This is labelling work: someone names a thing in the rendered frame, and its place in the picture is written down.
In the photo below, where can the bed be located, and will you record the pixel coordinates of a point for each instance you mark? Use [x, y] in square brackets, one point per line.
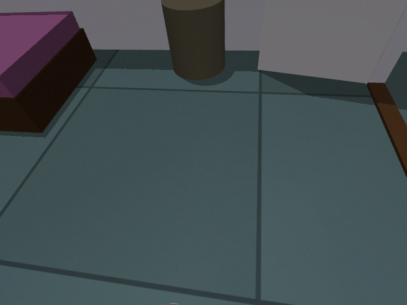
[43, 58]

